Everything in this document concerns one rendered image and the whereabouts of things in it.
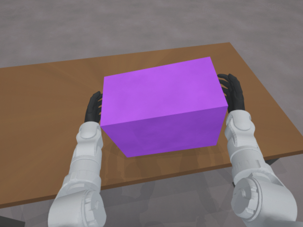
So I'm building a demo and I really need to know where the table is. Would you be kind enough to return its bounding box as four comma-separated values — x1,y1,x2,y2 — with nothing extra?
0,42,303,227

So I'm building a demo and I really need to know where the left robot upper arm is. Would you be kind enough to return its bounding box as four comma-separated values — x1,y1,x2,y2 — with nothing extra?
49,189,107,227

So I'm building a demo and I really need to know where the right robot forearm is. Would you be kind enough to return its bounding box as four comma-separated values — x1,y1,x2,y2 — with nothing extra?
224,110,285,187

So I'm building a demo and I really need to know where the left robot forearm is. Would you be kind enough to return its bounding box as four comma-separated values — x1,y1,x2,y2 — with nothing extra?
48,122,103,227

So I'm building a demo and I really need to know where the right robot hand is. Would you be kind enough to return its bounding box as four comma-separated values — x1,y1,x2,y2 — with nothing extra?
217,74,245,113

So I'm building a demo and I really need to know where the left robot hand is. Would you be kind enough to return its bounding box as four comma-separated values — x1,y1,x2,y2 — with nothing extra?
84,91,103,123

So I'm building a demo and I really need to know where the right robot upper arm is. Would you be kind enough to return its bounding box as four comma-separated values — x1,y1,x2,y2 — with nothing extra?
231,177,303,227

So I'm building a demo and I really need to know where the carton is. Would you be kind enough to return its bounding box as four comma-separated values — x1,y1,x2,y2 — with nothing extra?
100,57,228,157

